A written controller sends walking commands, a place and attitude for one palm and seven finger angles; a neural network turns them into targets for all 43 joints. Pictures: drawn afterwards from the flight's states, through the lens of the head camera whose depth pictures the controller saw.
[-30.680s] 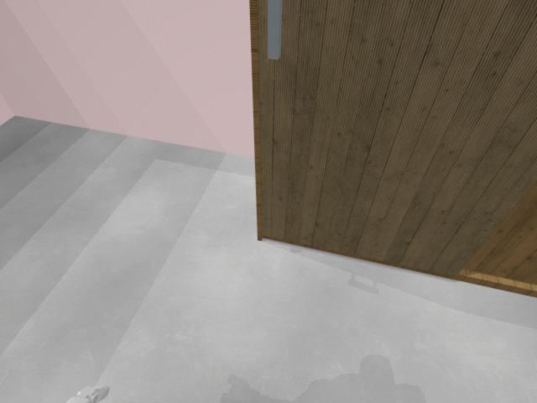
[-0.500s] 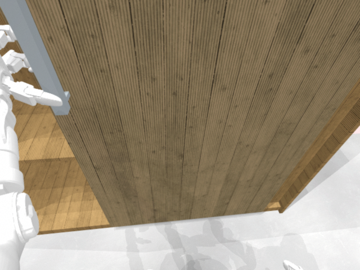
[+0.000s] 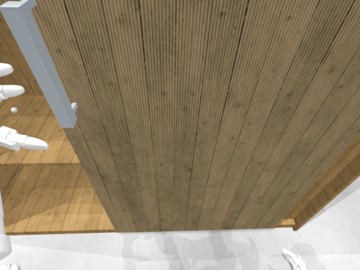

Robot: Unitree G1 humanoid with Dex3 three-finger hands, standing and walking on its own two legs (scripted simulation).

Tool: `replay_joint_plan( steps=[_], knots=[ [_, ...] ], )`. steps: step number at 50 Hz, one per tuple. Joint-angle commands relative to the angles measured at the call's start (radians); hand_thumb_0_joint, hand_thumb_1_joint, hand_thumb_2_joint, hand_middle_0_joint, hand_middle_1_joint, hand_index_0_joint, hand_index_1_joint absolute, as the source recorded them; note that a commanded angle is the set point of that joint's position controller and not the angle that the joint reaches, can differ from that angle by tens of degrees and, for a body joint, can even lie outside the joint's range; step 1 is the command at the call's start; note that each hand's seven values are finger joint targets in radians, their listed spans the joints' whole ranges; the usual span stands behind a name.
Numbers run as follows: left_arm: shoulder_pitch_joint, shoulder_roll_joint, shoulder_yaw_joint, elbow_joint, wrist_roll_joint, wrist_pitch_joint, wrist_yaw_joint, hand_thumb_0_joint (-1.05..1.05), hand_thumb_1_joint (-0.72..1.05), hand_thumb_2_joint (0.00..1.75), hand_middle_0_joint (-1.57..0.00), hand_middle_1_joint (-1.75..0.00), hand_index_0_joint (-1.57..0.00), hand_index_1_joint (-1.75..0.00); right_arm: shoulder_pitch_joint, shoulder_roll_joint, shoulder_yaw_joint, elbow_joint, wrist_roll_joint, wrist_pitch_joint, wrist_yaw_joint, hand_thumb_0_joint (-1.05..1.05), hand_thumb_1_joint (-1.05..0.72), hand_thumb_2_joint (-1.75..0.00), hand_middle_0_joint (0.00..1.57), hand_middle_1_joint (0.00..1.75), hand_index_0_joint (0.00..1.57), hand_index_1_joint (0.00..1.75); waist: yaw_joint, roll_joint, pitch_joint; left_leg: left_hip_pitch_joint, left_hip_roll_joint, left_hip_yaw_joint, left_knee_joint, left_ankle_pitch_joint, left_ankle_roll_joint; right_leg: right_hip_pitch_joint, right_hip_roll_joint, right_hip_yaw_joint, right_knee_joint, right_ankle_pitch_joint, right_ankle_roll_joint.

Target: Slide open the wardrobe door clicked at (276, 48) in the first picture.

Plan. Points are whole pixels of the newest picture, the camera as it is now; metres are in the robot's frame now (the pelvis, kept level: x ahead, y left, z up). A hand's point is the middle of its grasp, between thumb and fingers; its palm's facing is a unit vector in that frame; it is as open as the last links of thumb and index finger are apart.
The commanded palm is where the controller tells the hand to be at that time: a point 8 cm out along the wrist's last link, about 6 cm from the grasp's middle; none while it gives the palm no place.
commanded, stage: slip the hand off the handle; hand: left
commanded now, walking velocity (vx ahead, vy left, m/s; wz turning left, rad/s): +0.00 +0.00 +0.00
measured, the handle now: (51, 70) +0.40 +0.30 +0.25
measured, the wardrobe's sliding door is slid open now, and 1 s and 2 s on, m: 0.68 0.68 0.68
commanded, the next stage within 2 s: draw the hand back to the body in 0.48 s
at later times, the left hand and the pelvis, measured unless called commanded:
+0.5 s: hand out of the picture +0.22 +0.33 +0.22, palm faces +0.49 -0.86 -0.14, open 14.6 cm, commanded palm +0.19 +0.36 +0.22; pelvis +0.00 -0.01 +0.01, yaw +2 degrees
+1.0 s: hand out of the picture +0.18 +0.30 +0.22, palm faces +0.25 -0.97 -0.04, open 14.6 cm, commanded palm +0.15 +0.34 +0.21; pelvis -0.03 -0.01 +0.00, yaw +2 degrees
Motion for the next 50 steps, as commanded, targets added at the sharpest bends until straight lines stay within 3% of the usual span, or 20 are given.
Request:
replay_joint_plan(
  steps=[1, 5, 7, 12, 16, 19, 21, 24, 26, 27, 30, 31, 33, 35, 36, 38, 41, 42, 46, 50],
  knots=[
    [-0.292, 0.349, 0.093, -0.304, -0.048, -0.025, -0.010, 0.00, -0.55, 0.20, -0.25, -1.15, -0.25, -1.15, -0.138, -0.121, -0.041, -0.135, 0.004, -0.069, -0.026, 0.00, -0.90, -0.90, 0.20, 0.30, 0.20, 0.30, 0.006, 0.146, -0.207, 0.326, 0.043, -0.094, -0.106, 0.139, -0.013, -0.114, -0.018, 0.003, -0.112, 0.170, -0.003],
    [-0.239, 0.266, 0.032, -0.346, -0.060, 0.085, -0.018, 0.00, -0.55, 0.20, -0.25, -1.15, -0.25, -1.15, -0.178, -0.111, -0.035, -0.153, 0.009, -0.074, -0.030, 0.00, -0.90, -0.90, 0.20, 0.30, 0.20, 0.30, 0.006, 0.147, -0.176, 0.331, 0.044, -0.119, -0.142, 0.108, -0.025, -0.115, -0.026, -0.011, -0.120, 0.162, -0.004],
    [-0.180, 0.243, 0.025, -0.384, -0.061, 0.105, -0.010, 0.00, -0.55, 0.20, -0.25, -1.15, -0.25, -1.15, -0.181, -0.106, -0.033, -0.160, 0.009, -0.073, -0.026, 0.00, -0.90, -0.90, 0.20, 0.30, 0.20, 0.30, 0.011, 0.119, -0.192, 0.345, 0.042, -0.110, -0.132, 0.166, -0.024, -0.091, -0.028, -0.013, -0.121, 0.204, -0.004],
    [-0.006, 0.238, 0.085, -0.517, -0.089, 0.088, -0.002, 0.00, -0.55, 0.20, -0.25, -1.15, -0.25, -1.15, -0.193, -0.099, -0.034, -0.178, 0.001, -0.065, -0.003, 0.00, -0.90, -0.90, 0.20, 0.30, 0.20, 0.30, 0.040, 0.029, -0.248, 0.376, 0.039, -0.092, -0.109, 0.323, -0.032, -0.022, -0.023, -0.020, -0.106, 0.332, -0.001],
    [0.091, 0.260, 0.158, -0.562, -0.122, 0.089, -0.001, 0.00, -0.55, 0.20, -0.25, -1.15, -0.25, -1.15, -0.218, -0.091, -0.029, -0.172, 0.003, -0.045, 0.002, 0.00, -0.90, -0.90, 0.20, 0.30, 0.20, 0.30, 0.053, 0.020, -0.207, 0.351, 0.034, -0.071, -0.112, 0.326, -0.037, 0.001, -0.021, -0.020, -0.116, 0.363, 0.001],
    [0.045, 0.233, 0.131, -0.567, -0.118, 0.115, 0.004, 0.00, -0.55, 0.20, -0.25, -1.15, -0.25, -1.15, -0.239, -0.084, -0.022, -0.169, 0.005, -0.040, -0.005, 0.00, -0.90, -0.90, 0.20, 0.30, 0.20, 0.30, 0.037, 0.090, -0.137, 0.332, 0.028, -0.074, -0.133, 0.237, -0.037, -0.046, -0.022, -0.018, -0.133, 0.276, 0.001],
    [-0.017, 0.248, 0.118, -0.526, -0.106, 0.130, 0.007, 0.00, -0.55, 0.20, -0.25, -1.15, -0.25, -1.15, -0.239, -0.086, -0.020, -0.150, 0.007, -0.037, -0.021, 0.00, -0.90, -0.90, 0.20, 0.30, 0.20, 0.30, 0.018, 0.087, -0.075, 0.314, 0.030, -0.079, -0.143, 0.154, -0.030, -0.078, -0.024, -0.009, -0.164, 0.201, 0.001],
    [-0.054, 0.239, 0.074, -0.508, -0.091, 0.127, -0.012, 0.00, -0.55, 0.20, -0.25, -1.15, -0.25, -1.15, -0.246, -0.087, -0.015, -0.152, 0.006, -0.045, -0.036, 0.00, -0.90, -0.90, 0.20, 0.30, 0.20, 0.30, 0.007, 0.125, -0.081, 0.313, 0.023, -0.088, -0.158, 0.081, -0.025, -0.085, -0.030, 0.000, -0.171, 0.134, 0.000],
    [-0.122, 0.219, 0.024, -0.514, -0.087, 0.109, -0.024, 0.00, -0.55, 0.20, -0.25, -1.15, -0.25, -1.15, -0.259, -0.085, -0.011, -0.146, 0.007, -0.055, -0.047, 0.00, -0.90, -0.90, 0.20, 0.30, 0.20, 0.30, -0.007, 0.118, -0.079, 0.320, 0.025, -0.089, -0.155, 0.031, -0.020, -0.096, -0.033, 0.012, -0.183, 0.102, 0.003],
    [-0.151, 0.242, 0.035, -0.496, -0.087, 0.094, -0.027, 0.00, -0.55, 0.20, -0.25, -1.15, -0.25, -1.15, -0.252, -0.092, -0.014, -0.139, 0.008, -0.062, -0.051, 0.00, -0.90, -0.90, 0.20, 0.30, 0.20, 0.30, -0.012, 0.099, -0.087, 0.313, 0.025, -0.095, -0.155, 0.011, -0.017, -0.097, -0.033, 0.013, -0.184, 0.083, 0.006],
    [-0.147, 0.249, 0.034, -0.475, -0.087, 0.056, -0.038, 0.00, -0.55, 0.20, -0.25, -1.15, -0.25, -1.15, -0.260, -0.090, -0.012, -0.136, 0.005, -0.080, -0.059, 0.00, -0.90, -0.90, 0.20, 0.30, 0.20, 0.30, 0.004, 0.115, -0.099, 0.302, 0.022, -0.108, -0.171, -0.065, -0.019, -0.093, -0.033, 0.017, -0.182, 0.026, 0.005],
    [-0.109, 0.216, -0.004, -0.328, -0.174, 0.146, -0.114, 0.00, -0.55, 0.20, -0.25, -1.15, -0.25, -1.15, -0.284, -0.109, -0.003, -0.131, 0.032, -0.088, -0.067, 0.00, -0.90, -0.90, 0.20, 0.30, 0.20, 0.30, 0.001, 0.082, -0.113, 0.290, 0.026, -0.111, -0.182, -0.085, -0.018, -0.031, -0.046, 0.026, -0.209, 0.025, 0.009],
    [-0.132, 0.294, 0.060, -0.418, -0.198, 0.204, -0.178, 0.00, -0.55, 0.20, -0.25, -1.15, -0.25, -1.15, -0.298, -0.110, -0.007, -0.150, 0.038, -0.109, -0.072, 0.00, -0.90, -0.90, 0.20, 0.30, 0.20, 0.30, 0.032, 0.099, -0.168, 0.306, 0.024, -0.109, -0.174, -0.024, -0.012, 0.017, -0.049, 0.030, -0.211, 0.052, 0.015],
    [-0.047, 0.324, 0.093, -0.378, -0.221, 0.267, -0.231, 0.00, -0.55, 0.20, -0.25, -1.15, -0.25, -1.15, -0.303, -0.112, 0.000, -0.162, 0.045, -0.120, -0.063, 0.00, -0.90, -0.90, 0.20, 0.30, 0.20, 0.30, 0.048, 0.081, -0.147, 0.291, 0.023, -0.105, -0.172, 0.013, -0.011, 0.027, -0.055, 0.040, -0.218, 0.079, 0.025],
    [-0.006, 0.369, 0.133, -0.346, -0.226, 0.295, -0.249, 0.00, -0.55, 0.20, -0.25, -1.15, -0.25, -1.15, -0.303, -0.119, 0.000, -0.165, 0.048, -0.117, -0.052, 0.00, -0.90, -0.90, 0.20, 0.30, 0.20, 0.30, 0.061, 0.065, -0.136, 0.269, 0.024, -0.107, -0.164, 0.028, -0.014, 0.041, -0.057, 0.052, -0.223, 0.084, 0.033],
    [0.024, 0.390, 0.175, -0.403, -0.242, 0.328, -0.269, 0.00, -0.55, 0.20, -0.25, -1.15, -0.25, -1.15, -0.314, -0.113, 0.001, -0.190, 0.051, -0.118, -0.031, 0.00, -0.90, -0.90, 0.20, 0.30, 0.20, 0.30, 0.067, 0.046, -0.120, 0.250, 0.026, -0.106, -0.155, 0.046, -0.015, 0.033, -0.064, 0.060, -0.219, 0.097, 0.037],
    [0.087, 0.374, 0.218, -0.474, -0.262, 0.309, -0.223, 0.00, -0.55, 0.20, -0.25, -1.15, -0.25, -1.15, -0.321, -0.100, -0.002, -0.216, 0.049, -0.124, -0.003, 0.00, -0.90, -0.90, 0.20, 0.30, 0.20, 0.30, 0.075, 0.050, -0.077, 0.240, 0.029, -0.104, -0.156, 0.031, -0.024, 0.006, -0.058, 0.054, -0.232, 0.044, 0.024],
    [0.109, 0.345, 0.214, -0.489, -0.270, 0.299, -0.207, 0.00, -0.55, 0.20, -0.25, -1.15, -0.25, -1.15, -0.320, -0.099, -0.005, -0.218, 0.049, -0.128, 0.000, 0.00, -0.90, -0.90, 0.20, 0.30, 0.20, 0.30, 0.067, 0.047, -0.071, 0.241, 0.027, -0.097, -0.153, 0.011, -0.024, -0.012, -0.057, 0.055, -0.237, 0.014, 0.024],
    [0.138, 0.198, 0.101, -0.514, -0.269, 0.282, -0.183, 0.00, -0.55, 0.20, -0.25, -1.15, -0.25, -1.15, -0.303, -0.101, -0.010, -0.209, 0.055, -0.150, 0.008, 0.00, -0.90, -0.90, 0.20, 0.30, 0.20, 0.30, 0.042, 0.104, -0.026, 0.277, 0.029, -0.100, -0.173, -0.083, -0.028, -0.077, -0.041, 0.040, -0.237, -0.041, 0.027],
    [0.022, 0.169, -0.001, -0.500, -0.229, 0.309, -0.181, 0.00, -0.55, 0.20, -0.25, -1.15, -0.25, -1.15, -0.280, -0.122, -0.014, -0.179, 0.056, -0.169, -0.013, 0.00, -0.90, -0.90, 0.20, 0.30, 0.20, 0.30, 0.008, 0.079, 0.040, 0.252, 0.030, -0.135, -0.215, -0.214, -0.023, -0.129, -0.031, 0.019, -0.224, -0.110, 0.030]
  ],
)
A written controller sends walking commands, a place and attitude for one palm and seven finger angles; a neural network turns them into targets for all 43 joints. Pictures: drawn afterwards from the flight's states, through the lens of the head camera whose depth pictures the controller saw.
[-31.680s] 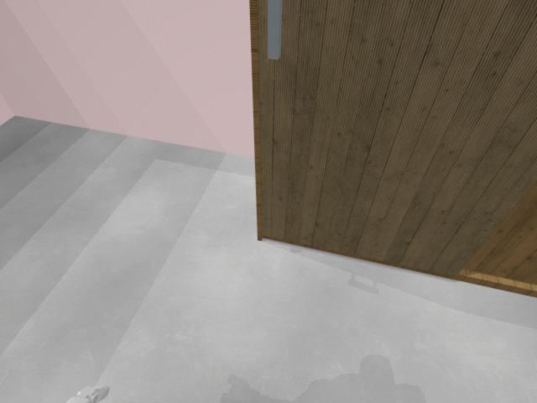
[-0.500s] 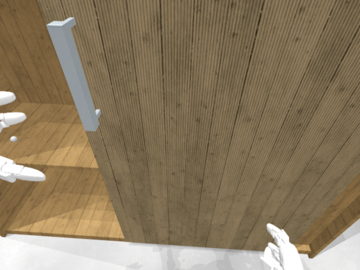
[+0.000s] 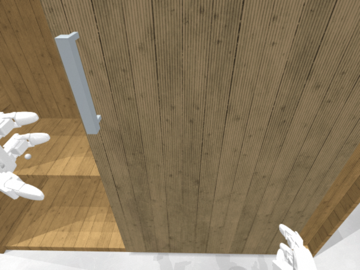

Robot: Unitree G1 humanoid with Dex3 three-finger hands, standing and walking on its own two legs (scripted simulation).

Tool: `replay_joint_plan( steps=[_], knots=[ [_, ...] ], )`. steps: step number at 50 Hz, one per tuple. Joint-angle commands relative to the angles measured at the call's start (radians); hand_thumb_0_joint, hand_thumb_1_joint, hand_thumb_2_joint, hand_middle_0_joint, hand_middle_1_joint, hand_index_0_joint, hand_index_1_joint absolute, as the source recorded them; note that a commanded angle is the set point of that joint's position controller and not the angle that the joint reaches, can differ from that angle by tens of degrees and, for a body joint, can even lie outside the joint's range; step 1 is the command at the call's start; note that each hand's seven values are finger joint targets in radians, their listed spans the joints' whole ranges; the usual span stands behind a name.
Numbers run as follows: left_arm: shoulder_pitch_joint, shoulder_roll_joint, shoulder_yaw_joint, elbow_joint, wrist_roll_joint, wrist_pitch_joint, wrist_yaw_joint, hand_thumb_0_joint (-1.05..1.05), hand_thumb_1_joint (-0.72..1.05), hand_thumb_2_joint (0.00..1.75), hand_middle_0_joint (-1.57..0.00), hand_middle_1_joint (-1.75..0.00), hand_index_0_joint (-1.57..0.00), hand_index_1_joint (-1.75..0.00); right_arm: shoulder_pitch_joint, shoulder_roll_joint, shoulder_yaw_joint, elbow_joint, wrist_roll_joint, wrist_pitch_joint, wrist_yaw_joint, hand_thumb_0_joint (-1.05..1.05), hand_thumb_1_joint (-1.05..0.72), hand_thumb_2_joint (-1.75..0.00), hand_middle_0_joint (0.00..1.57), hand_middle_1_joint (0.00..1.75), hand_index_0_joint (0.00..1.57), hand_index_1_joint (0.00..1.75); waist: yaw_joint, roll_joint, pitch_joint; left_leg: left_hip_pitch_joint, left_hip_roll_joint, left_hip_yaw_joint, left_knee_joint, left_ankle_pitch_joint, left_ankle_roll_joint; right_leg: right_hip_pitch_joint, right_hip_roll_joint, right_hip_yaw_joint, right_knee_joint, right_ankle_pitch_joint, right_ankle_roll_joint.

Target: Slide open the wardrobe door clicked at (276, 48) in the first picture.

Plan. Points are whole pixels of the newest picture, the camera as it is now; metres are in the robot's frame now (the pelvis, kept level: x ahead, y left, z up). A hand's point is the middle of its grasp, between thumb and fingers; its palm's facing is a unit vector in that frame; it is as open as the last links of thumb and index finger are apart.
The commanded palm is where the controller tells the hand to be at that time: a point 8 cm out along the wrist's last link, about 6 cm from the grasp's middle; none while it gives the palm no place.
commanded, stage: draw the hand back to the body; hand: left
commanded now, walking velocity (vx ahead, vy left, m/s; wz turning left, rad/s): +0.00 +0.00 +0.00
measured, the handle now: (84, 86) +0.43 +0.30 +0.25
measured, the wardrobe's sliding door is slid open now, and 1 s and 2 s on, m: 0.68 0.68 0.68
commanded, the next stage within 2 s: step back with the hand held close in 1.18 s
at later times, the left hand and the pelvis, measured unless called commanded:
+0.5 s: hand (46, 168) +0.23 +0.29 +0.17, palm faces +0.50 -0.82 -0.29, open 11.8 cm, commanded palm +0.18 +0.32 +0.19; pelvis +0.02 +0.01 +0.01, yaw -1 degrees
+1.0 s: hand (70, 163) +0.25 +0.26 +0.17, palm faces +0.42 -0.83 -0.36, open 7.6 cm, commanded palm +0.20 +0.29 +0.18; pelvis +0.05 +0.00 +0.01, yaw -2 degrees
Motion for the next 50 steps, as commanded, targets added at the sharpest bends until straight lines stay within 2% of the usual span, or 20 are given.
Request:
replay_joint_plan(
  steps=[1, 5, 6, 7, 8, 10, 12, 14, 17, 19, 21, 22, 23, 25, 32, 37, 40, 43, 46, 50],
  knots=[
    [-0.325, 0.215, -0.044, -0.194, 0.022, -0.034, 0.007, 0.00, -0.51, 0.22, -0.25, -1.13, -0.25, -1.13, -0.213, -0.100, -0.036, -0.161, -0.001, -0.079, -0.018, 0.00, -0.90, -0.90, 0.20, 0.30, 0.20, 0.30, -0.019, 0.024, 0.059, 0.116, 0.027, -0.104, -0.143, -0.275, -0.007, -0.266, -0.036, 0.048, -0.160, -0.164, 0.034],
    [-0.418, 0.274, -0.018, -0.344, 0.051, -0.077, 0.031, 0.00, -0.37, 0.29, -0.24, -1.04, -0.24, -1.04, -0.232, -0.089, -0.030, -0.162, -0.015, -0.098, -0.033, 0.00, -0.90, -0.90, 0.20, 0.30, 0.20, 0.30, -0.010, 0.056, -0.039, 0.166, 0.022, -0.120, -0.155, -0.279, -0.007, -0.224, -0.039, 0.037, -0.139, -0.168, 0.017],
    [-0.399, 0.386, 0.033, -0.411, 0.209, -0.199, 0.236, 0.00, -0.33, 0.31, -0.24, -1.02, -0.24, -1.02, -0.223, -0.097, -0.046, -0.132, -0.080, -0.094, 0.000, 0.00, -0.90, -0.90, 0.20, 0.30, 0.20, 0.30, 0.005, 0.097, 0.046, 0.075, 0.022, -0.127, -0.147, -0.317, -0.022, -0.251, -0.063, 0.101, -0.195, -0.220, 0.005],
    [-0.291, 0.245, -0.030, -0.348, 0.219, -0.242, 0.317, 0.00, -0.30, 0.32, -0.24, -1.00, -0.24, -1.00, -0.244, -0.086, -0.042, -0.114, -0.083, -0.093, 0.006, 0.00, -0.90, -0.90, 0.20, 0.30, 0.20, 0.30, -0.010, 0.080, 0.067, 0.074, 0.027, -0.135, -0.152, -0.355, -0.032, -0.257, -0.083, 0.097, -0.199, -0.255, -0.001],
    [-0.203, 0.185, -0.057, -0.316, 0.229, -0.262, 0.353, 0.00, -0.26, 0.34, -0.24, -0.98, -0.24, -0.98, -0.228, -0.082, -0.040, -0.107, -0.083, -0.089, 0.007, 0.00, -0.90, -0.90, 0.20, 0.30, 0.20, 0.30, -0.015, 0.015, 0.097, 0.078, 0.037, -0.145, -0.167, -0.395, -0.034, -0.262, -0.080, 0.078, -0.190, -0.262, 0.002],
    [-0.118, 0.174, -0.039, -0.355, 0.258, -0.317, 0.406, 0.00, -0.19, 0.37, -0.24, -0.94, -0.24, -0.94, -0.212, -0.074, -0.046, -0.104, -0.085, -0.072, 0.016, 0.00, -0.90, -0.90, 0.20, 0.30, 0.20, 0.30, -0.007, 0.027, 0.031, 0.100, 0.040, -0.135, -0.182, -0.373, -0.029, -0.192, -0.075, 0.066, -0.174, -0.205, 0.001],
    [-0.050, 0.175, -0.023, -0.397, 0.273, -0.355, 0.433, 0.00, -0.12, 0.41, -0.24, -0.89, -0.24, -0.89, -0.195, -0.077, -0.050, -0.102, -0.089, -0.062, 0.024, 0.00, -0.90, -0.90, 0.20, 0.30, 0.20, 0.30, 0.002, 0.054, -0.073, 0.140, 0.045, -0.120, -0.181, -0.250, -0.022, -0.106, -0.071, 0.057, -0.144, -0.059, -0.004],
    [-0.001, 0.138, -0.049, -0.422, 0.287, -0.379, 0.448, 0.00, -0.04, 0.44, -0.23, -0.85, -0.23, -0.85, -0.187, -0.073, -0.054, -0.104, -0.094, -0.051, 0.031, 0.00, -0.90, -0.90, 0.20, 0.30, 0.20, 0.30, 0.004, 0.069, -0.114, 0.184, 0.054, -0.113, -0.187, -0.165, -0.025, -0.077, -0.064, 0.052, -0.131, 0.014, -0.004],
    [0.097, 0.069, -0.111, -0.325, 0.287, -0.389, 0.451, 0.00, 0.07, 0.50, -0.23, -0.79, -0.23, -0.79, -0.201, -0.067, -0.058, -0.104, -0.081, -0.019, 0.034, 0.00, -0.90, -0.90, 0.20, 0.30, 0.20, 0.30, -0.010, -0.062, 0.057, 0.139, 0.063, -0.093, -0.224, -0.269, -0.020, -0.146, -0.062, 0.059, -0.202, -0.102, 0.014],
    [0.058, 0.086, -0.110, -0.351, 0.298, -0.403, 0.457, 0.00, 0.14, 0.53, -0.23, -0.75, -0.23, -0.75, -0.210, -0.069, -0.060, -0.106, -0.082, -0.006, 0.030, 0.00, -0.90, -0.90, 0.20, 0.30, 0.20, 0.30, -0.014, -0.047, 0.109, 0.129, 0.059, -0.098, -0.242, -0.314, -0.016, -0.154, -0.064, 0.061, -0.215, -0.136, 0.015],
    [0.036, 0.108, -0.104, -0.404, 0.313, -0.419, 0.465, 0.00, 0.21, 0.57, -0.22, -0.70, -0.22, -0.70, -0.215, -0.072, -0.065, -0.101, -0.085, -0.002, 0.026, 0.00, -0.90, -0.90, 0.20, 0.30, 0.20, 0.30, -0.012, -0.020, 0.086, 0.148, 0.058, -0.089, -0.239, -0.265, -0.011, -0.121, -0.065, 0.060, -0.213, -0.087, 0.011],
    [0.027, 0.120, -0.092, -0.439, 0.320, -0.426, 0.469, 0.00, 0.25, 0.58, -0.22, -0.68, -0.22, -0.68, -0.215, -0.072, -0.065, -0.104, -0.088, -0.002, 0.025, 0.00, -0.90, -0.90, 0.20, 0.30, 0.20, 0.30, -0.006, 0.027, 0.047, 0.174, 0.056, -0.085, -0.235, -0.219, -0.012, -0.102, -0.067, 0.061, -0.209, -0.053, 0.007],
    [0.029, 0.121, -0.095, -0.478, 0.326, -0.435, 0.473, 0.00, 0.28, 0.60, -0.22, -0.66, -0.22, -0.66, -0.208, -0.068, -0.066, -0.107, -0.093, -0.005, 0.027, 0.00, -0.90, -0.90, 0.20, 0.30, 0.20, 0.30, -0.003, 0.058, 0.003, 0.195, 0.055, -0.090, -0.232, -0.172, -0.014, -0.076, -0.067, 0.057, -0.193, -0.013, 0.003],
    [0.078, 0.101, -0.110, -0.511, 0.332, -0.445, 0.476, 0.00, 0.36, 0.64, -0.22, -0.62, -0.22, -0.62, -0.206, -0.061, -0.067, -0.109, -0.096, -0.010, 0.030, 0.00, -0.90, -0.90, 0.20, 0.30, 0.20, 0.30, 0.000, 0.071, -0.021, 0.226, 0.060, -0.100, -0.234, -0.136, -0.021, -0.069, -0.064, 0.052, -0.183, 0.018, 0.001],
    [0.284, 0.066, -0.109, -0.470, 0.325, -0.426, 0.465, 0.00, 0.61, 0.76, -0.21, -0.47, -0.21, -0.47, -0.188, -0.062, -0.081, -0.117, -0.100, 0.024, 0.046, 0.00, -0.90, -0.90, 0.20, 0.30, 0.20, 0.30, 0.006, -0.030, 0.014, 0.224, 0.063, -0.056, -0.198, 0.085, -0.021, -0.043, -0.061, 0.044, -0.197, 0.141, 0.004],
    [0.323, 0.050, -0.124, -0.492, 0.327, -0.410, 0.451, 0.00, 0.79, 0.85, -0.20, -0.36, -0.20, -0.36, -0.174, -0.062, -0.087, -0.134, -0.100, 0.058, 0.056, 0.00, -0.90, -0.90, 0.20, 0.30, 0.20, 0.30, 0.005, -0.017, -0.008, 0.249, 0.064, -0.042, -0.177, 0.214, -0.025, -0.027, -0.062, 0.041, -0.185, 0.230, 0.008],
    [0.308, 0.056, -0.134, -0.536, 0.330, -0.405, 0.449, 0.00, 0.90, 0.90, -0.20, -0.30, -0.20, -0.30, -0.178, -0.055, -0.087, -0.147, -0.101, 0.071, 0.058, 0.00, -0.90, -0.90, 0.20, 0.30, 0.20, 0.30, 0.003, -0.008, -0.029, 0.260, 0.061, -0.037, -0.166, 0.235, -0.025, -0.028, -0.062, 0.044, -0.182, 0.247, 0.011],
    [0.271, 0.078, -0.125, -0.566, 0.333, -0.400, 0.455, 0.00, 0.90, 0.90, -0.20, -0.30, -0.20, -0.30, -0.184, -0.053, -0.085, -0.150, -0.101, 0.078, 0.053, 0.00, -0.90, -0.90, 0.20, 0.30, 0.20, 0.30, 0.001, 0.004, -0.039, 0.270, 0.058, -0.038, -0.165, 0.226, -0.024, -0.031, -0.060, 0.046, -0.190, 0.245, 0.011],
    [0.280, 0.088, -0.107, -0.536, 0.328, -0.390, 0.457, 0.00, 0.90, 0.90, -0.20, -0.30, -0.20, -0.30, -0.189, -0.052, -0.083, -0.148, -0.102, 0.087, 0.045, 0.00, -0.90, -0.90, 0.20, 0.30, 0.20, 0.30, 0.002, -0.033, -0.011, 0.255, 0.051, -0.029, -0.165, 0.193, -0.014, -0.032, -0.061, 0.047, -0.207, 0.249, 0.011],
    [0.273, 0.058, -0.130, -0.504, 0.323, -0.383, 0.452, 0.00, 0.90, 0.90, -0.20, -0.30, -0.20, -0.30, -0.195, -0.045, -0.077, -0.147, -0.100, 0.101, 0.044, 0.00, -0.90, -0.90, 0.20, 0.30, 0.20, 0.30, 0.000, -0.008, 0.013, 0.247, 0.045, -0.023, -0.165, 0.166, -0.012, -0.041, -0.066, 0.051, -0.212, 0.233, 0.014]
  ],
)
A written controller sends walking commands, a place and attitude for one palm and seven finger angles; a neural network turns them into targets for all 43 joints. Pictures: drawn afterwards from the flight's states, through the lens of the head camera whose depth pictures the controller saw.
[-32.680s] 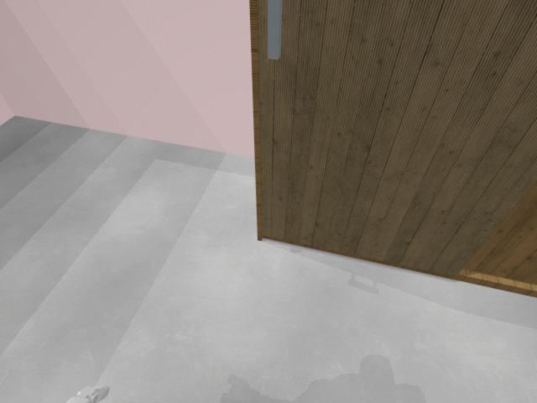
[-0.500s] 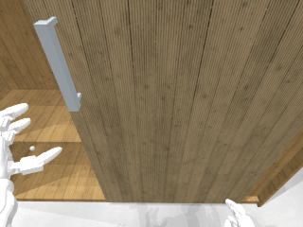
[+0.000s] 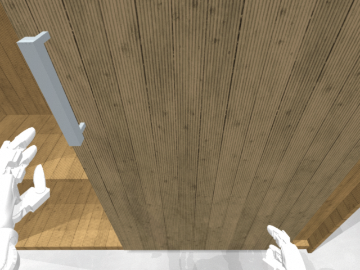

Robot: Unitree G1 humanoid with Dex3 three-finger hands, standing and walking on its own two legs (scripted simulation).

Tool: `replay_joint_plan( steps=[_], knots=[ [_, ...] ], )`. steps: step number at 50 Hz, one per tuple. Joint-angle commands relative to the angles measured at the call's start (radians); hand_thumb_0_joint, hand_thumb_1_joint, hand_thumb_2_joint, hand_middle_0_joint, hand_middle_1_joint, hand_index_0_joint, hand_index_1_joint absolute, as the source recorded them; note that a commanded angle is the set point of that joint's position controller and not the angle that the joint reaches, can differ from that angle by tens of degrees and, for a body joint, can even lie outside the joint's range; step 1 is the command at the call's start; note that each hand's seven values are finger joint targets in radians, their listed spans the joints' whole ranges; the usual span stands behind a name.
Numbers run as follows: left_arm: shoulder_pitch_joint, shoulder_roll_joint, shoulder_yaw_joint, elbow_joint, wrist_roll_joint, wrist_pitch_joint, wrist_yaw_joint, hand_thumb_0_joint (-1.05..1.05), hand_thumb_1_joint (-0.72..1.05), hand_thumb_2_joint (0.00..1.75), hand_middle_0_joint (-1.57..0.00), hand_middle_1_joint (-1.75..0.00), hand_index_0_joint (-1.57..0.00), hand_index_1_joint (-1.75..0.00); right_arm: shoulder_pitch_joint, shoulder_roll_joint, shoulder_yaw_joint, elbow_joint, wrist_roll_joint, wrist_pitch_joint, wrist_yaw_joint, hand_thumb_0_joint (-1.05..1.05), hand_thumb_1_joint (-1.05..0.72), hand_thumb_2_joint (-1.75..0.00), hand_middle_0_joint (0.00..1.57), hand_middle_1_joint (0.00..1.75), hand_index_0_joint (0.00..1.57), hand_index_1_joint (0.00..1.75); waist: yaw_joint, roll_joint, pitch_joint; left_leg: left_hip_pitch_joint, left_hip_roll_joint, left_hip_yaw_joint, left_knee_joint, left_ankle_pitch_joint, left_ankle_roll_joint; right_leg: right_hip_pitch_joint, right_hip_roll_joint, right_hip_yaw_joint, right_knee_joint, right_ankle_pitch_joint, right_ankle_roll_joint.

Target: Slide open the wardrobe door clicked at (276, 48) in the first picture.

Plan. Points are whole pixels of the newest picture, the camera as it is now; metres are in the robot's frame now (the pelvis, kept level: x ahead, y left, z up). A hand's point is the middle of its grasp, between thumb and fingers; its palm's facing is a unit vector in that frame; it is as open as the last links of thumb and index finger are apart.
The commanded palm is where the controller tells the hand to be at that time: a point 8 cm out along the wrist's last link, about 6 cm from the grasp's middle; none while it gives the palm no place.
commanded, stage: draw the hand back to the body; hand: left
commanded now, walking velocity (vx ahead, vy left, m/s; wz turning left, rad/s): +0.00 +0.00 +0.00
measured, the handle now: (61, 94) +0.37 +0.31 +0.24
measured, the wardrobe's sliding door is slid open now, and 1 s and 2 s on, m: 0.68 0.68 0.68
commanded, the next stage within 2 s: step back with the hand held close in 0.18 s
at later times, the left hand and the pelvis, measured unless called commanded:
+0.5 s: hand (43, 191) +0.18 +0.26 +0.17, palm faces +0.43 -0.80 -0.43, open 7.4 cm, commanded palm +0.12 +0.30 +0.17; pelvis -0.02 +0.00 +0.00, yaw +0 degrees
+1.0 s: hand out of the picture +0.09 +0.32 +0.15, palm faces +0.45 -0.76 -0.46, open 7.4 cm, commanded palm +0.03 +0.35 +0.17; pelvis -0.10 +0.04 -0.01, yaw +2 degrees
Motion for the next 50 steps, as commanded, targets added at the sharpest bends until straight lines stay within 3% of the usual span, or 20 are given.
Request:
replay_joint_plan(
  steps=[1, 11, 14, 15, 16, 17, 19, 23, 27, 29, 31, 33, 36, 40, 41, 42, 45, 46, 48, 50],
  knots=[
    [-0.108, 0.185, 0.116, -0.179, 0.001, -0.053, 0.015, 0.00, 0.90, 0.90, -0.20, -0.30, -0.20, -0.30, -0.140, -0.111, -0.042, -0.154, 0.001, -0.039, -0.011, 0.00, -0.90, -0.90, 0.20, 0.30, 0.20, 0.30, -0.007, 0.001, -0.038, 0.132, 0.067, -0.046, -0.041, 0.191, -0.013, -0.151, -0.045, 0.012, -0.084, 0.246, 0.014],
    [-0.111, 0.214, 0.135, -0.190, -0.002, -0.062, 0.014, 0.00, 0.90, 0.90, -0.20, -0.30, -0.20, -0.30, -0.156, -0.110, -0.044, -0.155, -0.002, -0.036, -0.017, 0.00, -0.90, -0.90, 0.20, 0.30, 0.20, 0.30, 0.002, -0.027, -0.061, 0.131, 0.056, -0.038, -0.037, 0.177, -0.004, -0.128, -0.055, 0.026, -0.101, 0.267, 0.020],
    [-0.110, 0.200, 0.127, -0.190, -0.003, -0.065, 0.014, 0.00, 0.90, 0.90, -0.20, -0.30, -0.20, -0.30, -0.156, -0.103, -0.043, -0.153, 0.001, -0.036, -0.017, 0.00, -0.90, -0.90, 0.20, 0.30, 0.20, 0.30, -0.002, 0.011, -0.050, 0.135, 0.053, -0.032, -0.034, 0.173, -0.005, -0.140, -0.057, 0.029, -0.102, 0.263, 0.022],
    [-0.122, 0.214, 0.137, -0.200, -0.005, -0.067, 0.015, 0.00, 0.90, 0.90, -0.20, -0.30, -0.20, -0.30, -0.160, -0.103, -0.041, -0.155, 0.001, -0.036, -0.017, 0.00, -0.90, -0.90, 0.20, 0.30, 0.20, 0.30, 0.000, 0.006, -0.035, 0.125, 0.052, -0.035, -0.037, 0.162, -0.006, -0.143, -0.056, 0.029, -0.107, 0.248, 0.023],
    [-0.310, 0.380, 0.286, -0.281, 0.018, -0.126, 0.039, 0.00, 0.90, 0.90, -0.20, -0.30, -0.20, -0.30, -0.146, -0.104, -0.027, -0.203, 0.020, -0.015, -0.012, 0.00, -0.90, -0.90, 0.20, 0.30, 0.20, 0.30, -0.033, 0.058, 0.039, 0.097, 0.060, -0.058, 0.011, 0.106, 0.010, -0.240, -0.106, 0.100, -0.166, 0.310, 0.054],
    [-0.200, 0.285, 0.218, -0.209, 0.015, -0.140, 0.031, 0.00, 0.90, 0.90, -0.20, -0.30, -0.20, -0.30, -0.158, -0.114, -0.043, -0.166, 0.003, -0.003, -0.014, 0.00, -0.90, -0.90, 0.20, 0.30, 0.20, 0.30, -0.037, -0.008, 0.025, 0.072, 0.059, -0.075, 0.042, 0.129, 0.016, -0.258, -0.123, 0.099, -0.155, 0.351, 0.065],
    [-0.054, 0.201, 0.150, -0.152, 0.024, -0.125, 0.021, 0.00, 0.90, 0.90, -0.20, -0.30, -0.20, -0.30, -0.141, -0.116, -0.051, -0.186, 0.003, 0.021, -0.006, 0.00, -0.90, -0.90, 0.20, 0.30, 0.20, 0.30, -0.038, -0.076, -0.014, 0.084, 0.062, -0.060, 0.064, 0.212, 0.021, -0.252, -0.127, 0.074, -0.117, 0.458, 0.096],
    [0.030, 0.186, 0.139, -0.192, 0.024, -0.128, 0.023, 0.00, 0.90, 0.90, -0.20, -0.30, -0.20, -0.30, -0.121, -0.128, -0.064, -0.211, 0.012, 0.059, -0.003, 0.00, -0.90, -0.90, 0.20, 0.30, 0.20, 0.30, -0.046, -0.029, -0.128, 0.120, 0.083, -0.046, 0.057, 0.346, 0.026, -0.229, -0.113, 0.046, -0.055, 0.489, 0.116],
    [0.055, 0.233, 0.178, -0.235, 0.018, -0.134, 0.036, 0.00, 0.90, 0.90, -0.20, -0.30, -0.20, -0.30, -0.119, -0.128, -0.069, -0.233, 0.017, 0.080, -0.012, 0.00, -0.90, -0.90, 0.20, 0.30, 0.20, 0.30, -0.047, -0.050, -0.151, 0.089, 0.099, -0.061, 0.036, 0.328, 0.024, -0.228, -0.100, 0.051, -0.039, 0.412, 0.106],
    [0.049, 0.255, 0.198, -0.248, 0.014, -0.143, 0.042, 0.00, 0.90, 0.90, -0.20, -0.30, -0.20, -0.30, -0.122, -0.125, -0.069, -0.243, 0.019, 0.083, -0.015, 0.00, -0.90, -0.90, 0.20, 0.30, 0.20, 0.30, -0.046, -0.067, -0.136, 0.055, 0.103, -0.069, 0.027, 0.279, 0.023, -0.239, -0.100, 0.060, -0.042, 0.361, 0.100],
    [0.026, 0.292, 0.227, -0.282, 0.014, -0.155, 0.049, 0.00, 0.90, 0.90, -0.20, -0.30, -0.20, -0.30, -0.123, -0.131, -0.072, -0.245, 0.017, 0.079, -0.021, 0.00, -0.90, -0.90, 0.20, 0.30, 0.20, 0.30, -0.047, -0.027, -0.137, 0.029, 0.108, -0.081, 0.008, 0.230, 0.022, -0.233, -0.097, 0.065, -0.033, 0.310, 0.088],
    [0.029, 0.270, 0.208, -0.275, 0.017, -0.163, 0.052, 0.00, 0.90, 0.90, -0.20, -0.30, -0.20, -0.30, -0.115, -0.131, -0.072, -0.249, 0.020, 0.072, -0.022, 0.00, -0.90, -0.90, 0.20, 0.30, 0.20, 0.30, -0.051, -0.003, -0.115, -0.015, 0.121, -0.106, -0.022, 0.148, 0.024, -0.231, -0.081, 0.065, -0.022, 0.222, 0.075],
    [0.024, 0.271, 0.218, -0.277, 0.026, -0.181, 0.056, 0.00, 0.90, 0.90, -0.20, -0.30, -0.20, -0.30, -0.114, -0.146, -0.074, -0.251, 0.014, 0.048, -0.027, 0.00, -0.90, -0.90, 0.20, 0.30, 0.20, 0.30, -0.052, 0.066, -0.081, -0.144, 0.149, -0.165, -0.115, -0.102, 0.038, -0.181, -0.054, 0.061, 0.009, 0.081, 0.058],
    [0.017, 0.228, 0.212, -0.249, 0.059, -0.198, 0.053, 0.00, 0.90, 0.90, -0.20, -0.30, -0.20, -0.30, -0.109, -0.160, -0.080, -0.255, 0.011, 0.022, -0.028, 0.00, -0.90, -0.90, 0.20, 0.30, 0.20, 0.30, -0.045, 0.150, -0.043, -0.489, 0.224, -0.292, -0.290, -0.530, 0.073, 0.038, 0.008, 0.038, 0.202, 0.009, 0.044],
    [0.019, 0.240, 0.232, -0.240, 0.064, -0.201, 0.052, 0.00, 0.90, 0.90, -0.20, -0.30, -0.20, -0.30, -0.111, -0.163, -0.083, -0.255, 0.008, 0.014, -0.029, 0.00, -0.90, -0.90, 0.20, 0.30, 0.20, 0.30, -0.038, 0.165, -0.052, -0.535, 0.233, -0.315, -0.313, -0.562, 0.081, 0.081, 0.019, 0.034, 0.237, 0.026, 0.043],
    [0.021, 0.225, 0.220, -0.234, 0.067, -0.200, 0.048, 0.00, 0.90, 0.90, -0.20, -0.30, -0.20, -0.30, -0.098, -0.154, -0.084, -0.252, 0.010, 0.011, -0.028, 0.00, -0.90, -0.90, 0.20, 0.30, 0.20, 0.30, -0.041, 0.126, -0.054, -0.547, 0.237, -0.315, -0.309, -0.561, 0.078, 0.084, 0.022, 0.031, 0.248, 0.027, 0.039],
    [0.050, 0.233, 0.226, -0.251, 0.062, -0.208, 0.041, 0.00, 0.90, 0.90, -0.20, -0.30, -0.20, -0.30, -0.091, -0.150, -0.088, -0.250, 0.009, 0.001, -0.017, 0.00, -0.90, -0.90, 0.20, 0.30, 0.20, 0.30, -0.045, 0.037, -0.058, -0.497, 0.216, -0.293, -0.257, -0.511, 0.060, 0.005, 0.012, 0.054, 0.191, -0.026, 0.026],
    [0.065, 0.254, 0.249, -0.264, 0.056, -0.213, 0.043, 0.00, 0.90, 0.90, -0.20, -0.30, -0.20, -0.30, -0.085, -0.152, -0.091, -0.248, 0.007, -0.004, -0.013, 0.00, -0.90, -0.90, 0.20, 0.30, 0.20, 0.30, -0.047, 0.028, -0.077, -0.427, 0.202, -0.278, -0.228, -0.441, 0.046, -0.037, 0.001, 0.062, 0.146, -0.006, 0.020],
    [0.040, 0.240, 0.217, -0.315, 0.036, -0.223, 0.042, 0.00, 0.90, 0.90, -0.20, -0.30, -0.20, -0.30, -0.089, -0.135, -0.080, -0.237, 0.009, -0.012, -0.005, 0.00, -0.90, -0.90, 0.20, 0.30, 0.20, 0.30, -0.052, -0.015, -0.110, -0.206, 0.156, -0.202, -0.143, -0.222, -0.001, -0.202, -0.035, 0.085, 0.050, 0.027, 0.009],
    [0.032, 0.230, 0.199, -0.318, 0.033, -0.228, 0.043, 0.00, 0.90, 0.90, -0.20, -0.30, -0.20, -0.30, -0.083, -0.137, -0.086, -0.221, 0.015, -0.021, -0.005, 0.00, -0.90, -0.90, 0.20, 0.30, 0.20, 0.30, -0.057, -0.030, -0.174, -0.080, 0.158, -0.173, -0.117, -0.171, -0.013, -0.253, -0.029, 0.075, 0.037, 0.007, 0.017]
  ],
)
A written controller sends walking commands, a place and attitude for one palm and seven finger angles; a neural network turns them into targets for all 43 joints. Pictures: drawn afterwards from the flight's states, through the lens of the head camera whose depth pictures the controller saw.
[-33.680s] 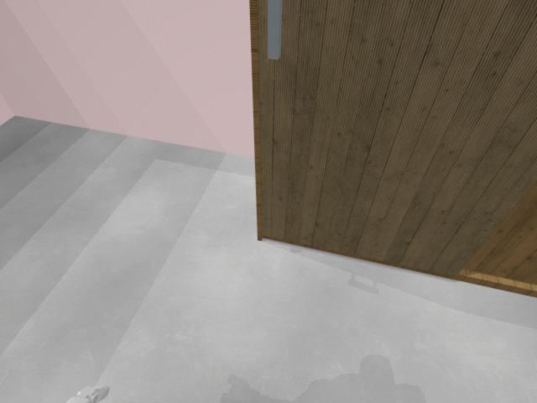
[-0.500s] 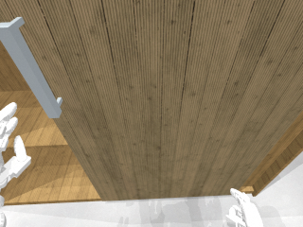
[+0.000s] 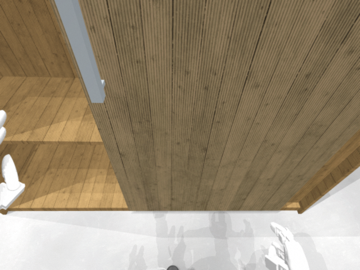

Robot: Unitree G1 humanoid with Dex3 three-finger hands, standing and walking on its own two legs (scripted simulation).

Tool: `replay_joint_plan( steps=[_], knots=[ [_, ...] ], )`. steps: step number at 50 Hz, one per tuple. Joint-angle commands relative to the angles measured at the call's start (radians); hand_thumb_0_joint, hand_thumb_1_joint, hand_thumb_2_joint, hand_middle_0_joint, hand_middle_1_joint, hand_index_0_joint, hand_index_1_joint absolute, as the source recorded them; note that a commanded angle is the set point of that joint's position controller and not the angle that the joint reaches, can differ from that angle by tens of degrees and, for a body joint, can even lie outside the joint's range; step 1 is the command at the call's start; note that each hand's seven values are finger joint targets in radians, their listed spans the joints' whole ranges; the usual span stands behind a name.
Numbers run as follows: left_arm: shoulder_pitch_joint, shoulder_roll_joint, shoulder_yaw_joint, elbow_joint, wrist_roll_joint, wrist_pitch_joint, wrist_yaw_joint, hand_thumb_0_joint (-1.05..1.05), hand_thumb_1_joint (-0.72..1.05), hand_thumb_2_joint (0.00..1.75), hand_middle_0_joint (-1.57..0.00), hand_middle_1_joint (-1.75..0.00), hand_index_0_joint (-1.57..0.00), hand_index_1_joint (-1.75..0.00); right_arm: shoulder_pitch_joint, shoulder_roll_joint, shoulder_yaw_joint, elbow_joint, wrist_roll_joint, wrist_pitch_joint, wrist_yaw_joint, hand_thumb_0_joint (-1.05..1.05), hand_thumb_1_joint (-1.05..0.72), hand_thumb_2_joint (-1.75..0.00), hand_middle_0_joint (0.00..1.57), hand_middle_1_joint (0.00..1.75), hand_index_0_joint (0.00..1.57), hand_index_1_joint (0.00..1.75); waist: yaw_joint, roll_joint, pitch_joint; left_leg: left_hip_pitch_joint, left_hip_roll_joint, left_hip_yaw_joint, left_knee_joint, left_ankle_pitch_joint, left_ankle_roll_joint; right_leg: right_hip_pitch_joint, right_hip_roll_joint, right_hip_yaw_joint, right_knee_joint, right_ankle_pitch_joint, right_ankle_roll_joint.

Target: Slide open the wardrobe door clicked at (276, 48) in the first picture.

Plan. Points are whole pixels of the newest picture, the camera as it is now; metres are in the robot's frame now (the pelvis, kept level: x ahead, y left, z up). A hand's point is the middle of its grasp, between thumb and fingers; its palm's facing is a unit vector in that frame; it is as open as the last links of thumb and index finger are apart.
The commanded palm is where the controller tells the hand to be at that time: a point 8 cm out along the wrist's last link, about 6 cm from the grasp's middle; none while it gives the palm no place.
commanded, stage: step back with the hand held close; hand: left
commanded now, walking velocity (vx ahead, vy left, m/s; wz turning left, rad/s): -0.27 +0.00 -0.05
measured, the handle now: (86, 46) +0.47 +0.24 +0.25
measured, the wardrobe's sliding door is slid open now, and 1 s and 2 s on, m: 0.68 0.68 0.68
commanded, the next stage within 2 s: stop stepping back and stand still in 0.36 s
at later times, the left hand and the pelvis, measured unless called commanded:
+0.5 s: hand out of the picture +0.13 +0.33 +0.17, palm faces +0.41 -0.84 -0.36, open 7.4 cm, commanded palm +0.05 +0.35 +0.18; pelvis -0.09 +0.06 +0.01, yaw -1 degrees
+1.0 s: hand out of the picture +0.10 +0.39 +0.16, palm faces +0.35 -0.91 -0.23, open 7.4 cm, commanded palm +0.01 +0.43 +0.18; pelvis -0.16 +0.15 -0.01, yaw -6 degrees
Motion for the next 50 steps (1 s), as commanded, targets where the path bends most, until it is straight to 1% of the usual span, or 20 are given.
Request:
replay_joint_plan(
  steps=[1, 7, 11, 13, 15, 18, 19, 23, 28, 32, 33, 35, 38, 39, 41, 43, 44, 45, 47, 50],
  knots=[
    [-0.042, 0.190, 0.099, -0.255, -0.012, -0.072, 0.020, 0.00, 0.90, 0.90, -0.20, -0.30, -0.20, -0.30, -0.104, -0.143, -0.064, -0.141, 0.006, -0.073, -0.007, 0.00, -0.90, -0.90, 0.20, 0.30, 0.20, 0.30, -0.003, 0.001, -0.215, 0.222, 0.180, -0.184, -0.167, -0.344, -0.054, -0.031, -0.039, 0.028, -0.085, -0.016, -0.022],
    [-0.094, 0.192, 0.110, -0.244, 0.008, -0.074, 0.025, 0.00, 0.90, 0.90, -0.20, -0.30, -0.20, -0.30, -0.102, -0.132, -0.071, -0.135, -0.013, -0.076, -0.013, 0.00, -0.90, -0.90, 0.20, 0.30, 0.20, 0.30, -0.002, 0.102, -0.126, -0.013, 0.200, -0.233, -0.250, -0.576, -0.081, 0.066, -0.009, 0.034, -0.031, -0.123, -0.065],
    [-0.075, 0.214, 0.102, -0.241, -0.003, -0.086, 0.042, 0.00, 0.90, 0.90, -0.20, -0.30, -0.20, -0.30, -0.058, -0.110, -0.082, -0.089, -0.013, -0.064, 0.003, 0.00, -0.90, -0.90, 0.20, 0.30, 0.20, 0.30, -0.025, -0.178, -0.153, 0.417, 0.043, -0.072, 0.355, -0.254, -0.112, -0.458, -0.285, 0.275, -0.351, -0.214, -0.172],
    [-0.090, 0.188, 0.064, -0.228, 0.012, -0.076, 0.046, 0.00, 0.90, 0.90, -0.20, -0.30, -0.20, -0.30, -0.065, -0.102, -0.077, -0.092, -0.007, -0.052, 0.010, 0.00, -0.90, -0.90, 0.20, 0.30, 0.20, 0.30, -0.039, -0.235, -0.081, 0.326, 0.053, -0.104, 0.490, -0.301, -0.108, -0.473, -0.362, 0.276, -0.316, -0.109, -0.186],
    [-0.129, 0.187, 0.055, -0.209, 0.017, -0.070, 0.048, 0.00, 0.90, 0.90, -0.20, -0.30, -0.20, -0.30, -0.081, -0.109, -0.063, -0.088, -0.011, -0.048, 0.001, 0.00, -0.90, -0.90, 0.20, 0.30, 0.20, 0.30, -0.044, -0.171, 0.016, 0.253, 0.096, -0.127, 0.310, -0.354, -0.094, -0.468, -0.297, 0.180, -0.236, -0.149, -0.125],
    [-0.227, 0.207, 0.089, -0.244, 0.026, -0.089, 0.049, 0.00, 0.90, 0.90, -0.20, -0.30, -0.20, -0.30, -0.127, -0.153, -0.057, -0.100, -0.023, -0.087, -0.031, 0.00, -0.90, -0.90, 0.20, 0.30, 0.20, 0.30, -0.022, 0.396, 0.036, -0.133, 0.360, -0.483, -0.292, -0.239, 0.017, -0.127, 0.034, 0.003, 0.368, -0.125, -0.009],
    [-0.235, 0.222, 0.107, -0.226, 0.027, -0.097, 0.052, 0.00, 0.90, 0.90, -0.20, -0.30, -0.20, -0.30, -0.087, -0.103, -0.059, -0.080, -0.033, -0.105, -0.030, 0.00, -0.90, -0.90, 0.20, 0.30, 0.20, 0.30, -0.015, 0.301, -0.001, -0.056, 0.362, -0.430, -0.250, -0.069, 0.047, -0.160, 0.024, 0.049, 0.461, -0.180, -0.021],
    [-0.103, 0.200, 0.117, -0.347, 0.012, -0.108, 0.027, 0.00, 0.90, 0.90, -0.20, -0.30, -0.20, -0.30, -0.070, -0.122, -0.089, -0.101, -0.033, -0.135, 0.014, 0.00, -0.90, -0.90, 0.20, 0.30, 0.20, 0.30, -0.006, 0.093, -0.196, 0.059, 0.356, -0.395, -0.276, -0.364, 0.048, -0.104, 0.031, 0.055, 0.575, -0.157, -0.007],
    [0.014, 0.169, 0.075, -0.378, -0.003, -0.059, 0.030, 0.00, 0.90, 0.90, -0.20, -0.30, -0.20, -0.30, -0.049, -0.099, -0.071, -0.087, -0.016, -0.141, 0.032, 0.00, -0.90, -0.90, 0.20, 0.30, 0.20, 0.30, -0.001, 0.234, -0.213, 0.254, 0.217, -0.252, -0.436, -0.594, -0.197, -0.071, 0.104, -0.119, 0.297, -0.230, -0.022],
    [0.021, 0.182, 0.067, -0.307, -0.012, -0.008, 0.043, 0.00, 0.90, 0.90, -0.20, -0.30, -0.20, -0.30, -0.021, -0.085, -0.068, -0.056, -0.028, -0.139, 0.020, 0.00, -0.90, -0.90, 0.20, 0.30, 0.20, 0.30, -0.008, 0.349, -0.192, 0.271, 0.101, -0.079, -0.425, -0.401, -0.354, 0.134, 0.132, -0.210, -0.102, -0.261, -0.061],
    [0.029, 0.210, 0.081, -0.292, -0.012, -0.001, 0.042, 0.00, 0.90, 0.90, -0.20, -0.30, -0.20, -0.30, -0.010, -0.085, -0.066, -0.051, -0.020, -0.131, 0.021, 0.00, -0.90, -0.90, 0.20, 0.30, 0.20, 0.30, -0.007, 0.246, -0.204, 0.276, 0.058, 0.004, -0.267, -0.285, -0.335, 0.175, 0.081, -0.186, -0.205, -0.181, -0.091],
    [0.021, 0.233, 0.102, -0.288, -0.020, 0.001, 0.037, 0.00, 0.90, 0.90, -0.20, -0.30, -0.20, -0.30, 0.010, -0.094, -0.079, -0.031, -0.010, -0.095, 0.021, 0.00, -0.90, -0.90, 0.20, 0.30, 0.20, 0.30, -0.016, -0.244, -0.176, 0.327, -0.002, 0.011, 0.451, -0.294, -0.178, -0.106, -0.207, -0.010, -0.296, 0.082, -0.209],
    [-0.123, 0.306, 0.210, -0.300, -0.038, -0.021, 0.048, 0.00, 0.90, 0.90, -0.20, -0.30, -0.20, -0.30, -0.065, -0.072, -0.042, -0.066, -0.017, -0.090, 0.034, 0.00, -0.90, -0.90, 0.20, 0.30, 0.20, 0.30, -0.044, -0.188, -0.089, -0.110, 0.076, -0.113, 0.846, -0.371, -0.112, 0.010, -0.395, 0.058, -0.224, 0.241, -0.279],
    [-0.159, 0.279, 0.181, -0.168, -0.025, -0.040, 0.052, 0.00, 0.90, 0.90, -0.20, -0.30, -0.20, -0.30, -0.055, -0.065, -0.026, -0.057, -0.030, -0.097, 0.044, 0.00, -0.90, -0.90, 0.20, 0.30, 0.20, 0.30, -0.057, -0.187, -0.071, -0.192, 0.101, -0.064, 0.812, -0.410, -0.101, 0.112, -0.401, 0.026, -0.177, 0.284, -0.140],
    [-0.330, 0.196, 0.046, -0.162, -0.009, 0.000, 0.032, 0.00, 0.90, 0.90, -0.20, -0.30, -0.20, -0.30, -0.155, -0.134, -0.081, -0.077, 0.028, -0.083, 0.034, 0.00, -0.90, -0.90, 0.20, 0.30, 0.20, 0.30, -0.032, -0.450, 0.128, -0.125, 0.167, -0.122, 0.532, -0.338, -0.075, -0.041, -0.376, 0.134, -0.148, 0.198, -0.194],
    [-0.254, 0.174, 0.051, -0.140, -0.008, 0.014, 0.042, 0.00, 0.90, 0.90, -0.20, -0.30, -0.20, -0.30, -0.082, -0.124, -0.060, -0.045, 0.018, -0.070, -0.001, 0.00, -0.90, -0.90, 0.20, 0.30, 0.20, 0.30, -0.082, 0.009, 0.100, 0.193, 0.102, -0.029, 0.092, -0.285, -0.061, -0.138, -0.229, -0.074, 0.214, 0.093, -0.120],
    [-0.247, 0.177, 0.052, -0.188, -0.014, 0.010, 0.040, 0.00, 0.90, 0.90, -0.20, -0.30, -0.20, -0.30, -0.088, -0.155, -0.061, -0.074, 0.005, -0.076, -0.003, 0.00, -0.90, -0.90, 0.20, 0.30, 0.20, 0.30, -0.070, 0.471, 0.073, 0.313, 0.200, -0.297, -0.119, -0.227, -0.062, -0.302, -0.042, -0.179, 0.523, -0.164, -0.056],
    [-0.339, 0.177, 0.023, -0.304, -0.011, -0.025, 0.039, 0.00, 0.90, 0.90, -0.20, -0.30, -0.20, -0.30, -0.106, -0.132, -0.047, -0.092, -0.018, -0.099, 0.012, 0.00, -0.90, -0.90, 0.20, 0.30, 0.20, 0.30, -0.065, 0.666, 0.090, 0.286, 0.340, -0.647, -0.261, -0.314, -0.070, -0.393, 0.037, -0.086, 0.687, -0.372, -0.055],
    [-0.361, 0.296, 0.111, -0.431, -0.001, -0.073, 0.030, 0.00, 0.90, 0.90, -0.20, -0.30, -0.20, -0.30, -0.075, -0.083, -0.024, -0.073, -0.037, -0.142, 0.028, 0.00, -0.90, -0.90, 0.20, 0.30, 0.20, 0.30, -0.055, 0.276, 0.077, 0.251, 0.375, -0.741, -0.303, -0.316, -0.117, -0.444, -0.002, 0.038, 0.798, -0.235, -0.057],
    [-0.075, 0.241, 0.125, -0.481, -0.001, -0.075, 0.027, 0.00, 0.90, 0.90, -0.20, -0.30, -0.20, -0.30, -0.076, -0.105, -0.050, -0.065, -0.027, -0.140, 0.062, 0.00, -0.90, -0.90, 0.20, 0.30, 0.20, 0.30, -0.019, 0.077, 0.000, 0.110, 0.316, -0.392, -0.302, -0.458, -0.159, -0.288, -0.042, -0.003, 0.671, -0.007, -0.030]
  ],
)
